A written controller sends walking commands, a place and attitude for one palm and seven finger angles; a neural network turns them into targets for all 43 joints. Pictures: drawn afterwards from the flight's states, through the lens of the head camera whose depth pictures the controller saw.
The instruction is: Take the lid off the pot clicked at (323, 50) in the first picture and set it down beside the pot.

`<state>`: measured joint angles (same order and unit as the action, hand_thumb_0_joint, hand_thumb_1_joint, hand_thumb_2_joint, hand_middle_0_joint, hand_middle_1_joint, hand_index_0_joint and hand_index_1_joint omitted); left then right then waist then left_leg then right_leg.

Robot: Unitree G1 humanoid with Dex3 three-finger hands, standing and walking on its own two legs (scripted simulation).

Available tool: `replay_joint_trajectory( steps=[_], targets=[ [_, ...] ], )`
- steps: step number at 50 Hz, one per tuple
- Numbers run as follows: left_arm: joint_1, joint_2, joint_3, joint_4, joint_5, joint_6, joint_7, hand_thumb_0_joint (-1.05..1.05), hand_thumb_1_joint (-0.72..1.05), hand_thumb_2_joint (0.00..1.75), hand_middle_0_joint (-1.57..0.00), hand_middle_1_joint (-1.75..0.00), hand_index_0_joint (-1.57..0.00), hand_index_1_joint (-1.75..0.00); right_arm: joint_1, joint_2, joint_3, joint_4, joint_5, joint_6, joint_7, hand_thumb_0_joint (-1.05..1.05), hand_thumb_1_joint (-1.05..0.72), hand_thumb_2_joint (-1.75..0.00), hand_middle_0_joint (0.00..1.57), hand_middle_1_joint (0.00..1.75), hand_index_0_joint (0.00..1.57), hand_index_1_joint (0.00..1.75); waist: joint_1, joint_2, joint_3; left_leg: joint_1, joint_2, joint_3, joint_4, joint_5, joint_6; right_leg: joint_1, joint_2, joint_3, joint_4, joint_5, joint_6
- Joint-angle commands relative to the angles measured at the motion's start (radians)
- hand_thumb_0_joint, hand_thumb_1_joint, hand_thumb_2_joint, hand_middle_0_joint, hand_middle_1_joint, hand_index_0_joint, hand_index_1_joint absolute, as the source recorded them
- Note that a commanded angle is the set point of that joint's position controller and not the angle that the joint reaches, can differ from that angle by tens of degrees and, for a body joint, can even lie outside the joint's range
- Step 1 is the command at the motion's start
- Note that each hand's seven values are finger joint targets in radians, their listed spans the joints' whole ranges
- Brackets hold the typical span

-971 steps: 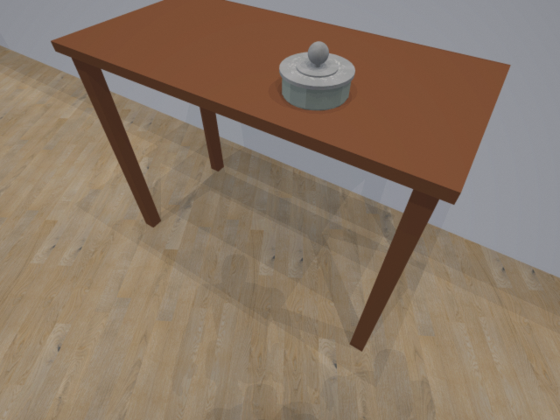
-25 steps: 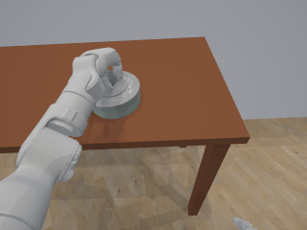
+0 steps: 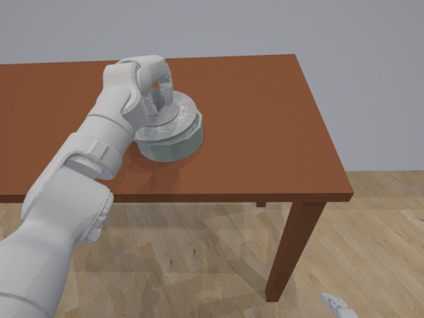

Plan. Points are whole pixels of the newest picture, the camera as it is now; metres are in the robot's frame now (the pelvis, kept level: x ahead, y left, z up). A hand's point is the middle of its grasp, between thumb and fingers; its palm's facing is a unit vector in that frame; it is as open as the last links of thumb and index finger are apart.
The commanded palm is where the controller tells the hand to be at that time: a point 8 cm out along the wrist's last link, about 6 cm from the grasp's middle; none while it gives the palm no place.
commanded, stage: lift the lid straight up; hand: left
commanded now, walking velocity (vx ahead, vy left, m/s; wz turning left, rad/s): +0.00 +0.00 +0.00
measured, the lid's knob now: (153, 99) +0.48 +0.12 +0.19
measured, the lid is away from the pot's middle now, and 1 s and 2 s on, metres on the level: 0.02 0.02 0.08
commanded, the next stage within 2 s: move the lid sideways beside the pot in 1.52 s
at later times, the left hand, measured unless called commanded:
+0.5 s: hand (142, 78) +0.46 +0.12 +0.25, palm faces -0.25 -0.08 -0.96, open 7.4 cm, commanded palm +0.45 +0.12 +0.33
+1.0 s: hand (140, 51) +0.47 +0.12 +0.29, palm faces -0.19 -0.10 -0.98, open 7.4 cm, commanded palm +0.45 +0.12 +0.37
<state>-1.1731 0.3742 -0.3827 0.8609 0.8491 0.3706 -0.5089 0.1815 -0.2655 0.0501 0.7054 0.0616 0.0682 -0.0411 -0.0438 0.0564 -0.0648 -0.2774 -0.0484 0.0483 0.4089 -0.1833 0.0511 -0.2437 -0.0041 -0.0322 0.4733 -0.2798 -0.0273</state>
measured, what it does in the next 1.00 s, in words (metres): stands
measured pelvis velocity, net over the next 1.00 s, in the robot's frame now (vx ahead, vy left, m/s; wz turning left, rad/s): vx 0.00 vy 0.01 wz -0.01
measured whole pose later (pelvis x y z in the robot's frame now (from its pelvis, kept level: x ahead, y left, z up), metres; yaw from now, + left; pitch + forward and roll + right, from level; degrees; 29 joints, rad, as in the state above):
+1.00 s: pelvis +0.00 +0.01 +0.00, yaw -1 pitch +4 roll +1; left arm -1.44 0.39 -0.32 1.01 0.90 0.41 -0.55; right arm 0.20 -0.27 0.06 0.73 0.05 0.03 -0.04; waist -0.06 0.06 -0.08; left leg -0.29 -0.06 0.06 0.38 -0.17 0.06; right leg -0.26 -0.01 -0.02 0.46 -0.27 -0.02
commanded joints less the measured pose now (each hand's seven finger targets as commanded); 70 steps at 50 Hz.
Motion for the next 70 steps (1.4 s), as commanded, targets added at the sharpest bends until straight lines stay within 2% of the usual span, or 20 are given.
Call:
replay_joint_trajectory(
  steps=[1, 13, 18, 20, 22, 25, 28, 29, 30, 34, 35, 39, 41, 45, 50, 54, 59, 60, 69, 70],
  targets=[
    [-0.731, 0.249, 0.134, -0.202, 0.034, -0.019, 0.054, 0.00, 0.72, 0.92, -0.89, -1.07, -0.83, -1.03, -0.073, -0.113, -0.034, -0.114, -0.011, -0.052, -0.014, 0.00, -0.90, -0.90, 0.20, 0.30, 0.20, 0.30, -0.012, -0.108, -0.411, 0.275, -0.026, -0.060, 0.012, 0.257, 0.034, 0.021, 0.029, 0.040, -0.050, 0.375, -0.012],
    [-0.736, 0.270, 0.142, -0.072, 0.060, -0.010, 0.051, 0.00, 0.72, 0.92, -0.89, -1.07, -0.83, -1.03, -0.064, -0.115, -0.028, -0.104, -0.011, -0.048, -0.019, 0.00, -0.90, -0.90, 0.20, 0.30, 0.20, 0.30, -0.003, -0.126, -0.351, 0.208, -0.023, -0.054, -0.015, 0.184, 0.030, 0.030, 0.024, 0.043, -0.062, 0.322, -0.010],
    [-0.852, 0.239, 0.102, -0.130, 0.056, -0.030, 0.048, 0.00, 0.72, 0.92, -0.89, -1.07, -0.83, -1.03, -0.062, -0.110, -0.030, -0.111, -0.010, -0.071, -0.024, 0.00, -0.90, -0.90, 0.20, 0.30, 0.20, 0.30, -0.016, -0.087, -0.404, 0.252, -0.022, -0.063, -0.016, 0.176, 0.029, 0.015, 0.025, 0.044, -0.060, 0.295, -0.011],
    [-0.864, 0.303, 0.159, -0.162, 0.061, -0.034, 0.052, 0.00, 0.72, 0.92, -0.89, -1.07, -0.83, -1.03, -0.053, -0.116, -0.034, -0.109, -0.016, -0.078, -0.024, 0.00, -0.90, -0.90, 0.20, 0.30, 0.20, 0.30, -0.007, -0.094, -0.461, 0.270, -0.019, -0.066, -0.007, 0.219, 0.028, 0.047, 0.021, 0.048, -0.052, 0.330, -0.012],
    [-0.857, 0.239, 0.105, -0.137, 0.059, -0.031, 0.044, 0.00, 0.72, 0.92, -0.89, -1.07, -0.83, -1.03, -0.052, -0.111, -0.033, -0.107, -0.010, -0.085, -0.021, 0.00, -0.90, -0.90, 0.20, 0.30, 0.20, 0.30, -0.014, -0.094, -0.430, 0.264, -0.021, -0.067, -0.007, 0.233, 0.029, 0.025, 0.024, 0.042, -0.052, 0.332, -0.012],
    [-0.823, 0.283, 0.139, -0.034, 0.068, -0.010, 0.042, 0.00, 0.72, 0.92, -0.89, -1.07, -0.83, -1.03, -0.036, -0.125, -0.030, -0.085, -0.010, -0.070, -0.021, 0.00, -0.90, -0.90, 0.20, 0.30, 0.20, 0.30, -0.015, -0.125, -0.358, 0.208, -0.021, -0.059, -0.019, 0.189, 0.027, 0.015, 0.024, 0.038, -0.064, 0.307, -0.011],
    [-0.878, 0.285, 0.135, -0.074, 0.071, -0.019, 0.043, 0.00, 0.72, 0.92, -0.89, -1.07, -0.83, -1.03, -0.042, -0.121, -0.032, -0.095, -0.012, -0.084, -0.023, 0.00, -0.90, -0.90, 0.20, 0.30, 0.20, 0.30, -0.011, -0.104, -0.406, 0.239, -0.019, -0.064, -0.014, 0.210, 0.030, 0.023, 0.023, 0.044, -0.058, 0.320, -0.012],
    [-0.862, 0.230, 0.095, -0.087, 0.052, -0.017, 0.042, 0.00, 0.72, 0.92, -0.89, -1.07, -0.83, -1.03, -0.041, -0.130, -0.035, -0.096, -0.012, -0.081, -0.021, 0.00, -0.90, -0.90, 0.20, 0.30, 0.20, 0.30, -0.021, -0.073, -0.406, 0.258, -0.017, -0.067, -0.008, 0.255, 0.026, 0.014, 0.023, 0.035, -0.060, 0.345, -0.017],
    [-0.895, 0.281, 0.136, -0.103, 0.073, -0.017, 0.043, 0.00, 0.72, 0.92, -0.89, -1.07, -0.83, -1.03, -0.031, -0.123, -0.035, -0.094, -0.012, -0.083, -0.018, 0.00, -0.90, -0.90, 0.20, 0.30, 0.20, 0.30, -0.014, -0.084, -0.441, 0.268, -0.013, -0.069, -0.009, 0.263, 0.024, 0.025, 0.023, 0.041, -0.054, 0.337, -0.014],
    [-0.881, 0.230, 0.099, -0.072, 0.056, -0.007, 0.037, 0.00, 0.72, 0.92, -0.89, -1.07, -0.83, -1.03, -0.035, -0.132, -0.037, -0.091, -0.010, -0.082, -0.016, 0.00, -0.90, -0.90, 0.20, 0.30, 0.20, 0.30, -0.023, -0.070, -0.402, 0.265, -0.012, -0.070, -0.008, 0.269, 0.023, -0.001, 0.026, 0.032, -0.063, 0.330, -0.019],
    [-0.927, 0.269, 0.125, -0.092, 0.076, -0.008, 0.038, 0.00, 0.72, 0.92, -0.89, -1.07, -0.83, -1.03, -0.031, -0.123, -0.033, -0.091, -0.010, -0.086, -0.015, 0.00, -0.90, -0.90, 0.20, 0.30, 0.20, 0.30, -0.017, -0.083, -0.434, 0.270, -0.012, -0.071, -0.012, 0.261, 0.022, 0.011, 0.024, 0.037, -0.057, 0.322, -0.015],
    [-0.906, 0.222, 0.102, -0.121, 0.059, 0.001, 0.034, 0.00, 0.72, 0.92, -0.89, -1.07, -0.83, -1.03, -0.036, -0.127, -0.039, -0.098, -0.013, -0.092, -0.008, 0.00, -0.90, -0.90, 0.20, 0.30, 0.20, 0.30, -0.014, -0.043, -0.456, 0.320, -0.004, -0.081, 0.013, 0.408, 0.019, 0.002, 0.025, 0.032, -0.054, 0.381, -0.020],
    [-0.917, 0.250, 0.119, -0.066, 0.087, 0.013, 0.028, 0.00, 0.72, 0.92, -0.89, -1.07, -0.83, -1.03, -0.033, -0.123, -0.032, -0.089, -0.011, -0.085, -0.007, 0.00, -0.90, -0.90, 0.20, 0.30, 0.20, 0.30, -0.013, -0.114, -0.426, 0.278, -0.009, -0.072, 0.001, 0.356, 0.023, 0.005, 0.027, 0.033, -0.053, 0.369, -0.015],
    [-0.944, 0.311, 0.158, -0.047, 0.094, 0.027, 0.032, 0.00, 0.72, 0.92, -0.89, -1.07, -0.83, -1.03, -0.038, -0.127, -0.027, -0.091, -0.013, -0.075, -0.010, 0.00, -0.90, -0.90, 0.20, 0.30, 0.20, 0.30, -0.002, -0.121, -0.432, 0.236, -0.015, -0.064, -0.014, 0.301, 0.021, 0.049, 0.018, 0.039, -0.052, 0.365, -0.015],
    [-0.978, 0.246, 0.107, -0.120, 0.093, 0.030, 0.022, 0.00, 0.72, 0.92, -0.89, -1.07, -0.83, -1.03, -0.055, -0.116, -0.030, -0.109, -0.009, -0.078, -0.003, 0.00, -0.90, -0.90, 0.20, 0.30, 0.20, 0.30, -0.007, -0.092, -0.487, 0.301, -0.006, -0.068, 0.008, 0.403, 0.020, 0.036, 0.017, 0.043, -0.045, 0.396, -0.013],
    [-0.922, 0.256, 0.120, -0.026, 0.082, 0.057, 0.017, 0.00, 0.72, 0.92, -0.89, -1.07, -0.83, -1.03, -0.051, -0.135, -0.030, -0.094, -0.011, -0.065, -0.008, 0.00, -0.90, -0.90, 0.20, 0.30, 0.20, 0.30, -0.011, -0.113, -0.390, 0.246, -0.011, -0.061, -0.003, 0.332, 0.024, 0.021, 0.018, 0.034, -0.066, 0.375, -0.017],
    [-1.031, 0.226, 0.088, -0.095, 0.076, 0.049, 0.022, 0.00, 0.72, 0.92, -0.89, -1.07, -0.83, -1.03, -0.062, -0.125, -0.026, -0.098, -0.009, -0.079, -0.011, 0.00, -0.90, -0.90, 0.20, 0.30, 0.20, 0.30, -0.019, -0.063, -0.445, 0.290, -0.009, -0.070, -0.003, 0.328, 0.020, 0.013, 0.016, 0.036, -0.062, 0.352, -0.018],
    [-1.044, 0.289, 0.126, -0.093, 0.104, 0.047, 0.019, 0.00, 0.72, 0.92, -0.89, -1.07, -0.83, -1.03, -0.057, -0.120, -0.024, -0.096, -0.012, -0.083, -0.011, 0.00, -0.90, -0.90, 0.20, 0.30, 0.20, 0.30, -0.010, -0.092, -0.483, 0.284, -0.013, -0.069, 0.000, 0.328, 0.021, 0.039, 0.015, 0.044, -0.054, 0.362, -0.015],
    [-0.962, 0.227, 0.095, 0.046, 0.096, 0.083, 0.013, 0.00, 0.72, 0.92, -0.89, -1.07, -0.83, -1.03, -0.044, -0.134, -0.024, -0.079, -0.005, -0.070, -0.009, 0.00, -0.90, -0.90, 0.20, 0.30, 0.20, 0.30, -0.022, -0.105, -0.364, 0.218, -0.013, -0.062, -0.009, 0.304, 0.022, 0.009, 0.014, 0.034, -0.071, 0.364, -0.018],
    [-1.009, 0.255, 0.101, 0.005, 0.114, 0.079, 0.011, 0.00, 0.72, 0.92, -0.89, -1.07, -0.83, -1.03, -0.049, -0.129, -0.018, -0.080, -0.002, -0.070, -0.005, 0.00, -0.90, -0.90, 0.20, 0.30, 0.20, 0.30, -0.020, -0.121, -0.401, 0.220, -0.013, -0.064, -0.016, 0.297, 0.019, 0.023, 0.014, 0.037, -0.063, 0.358, -0.015]
  ],
)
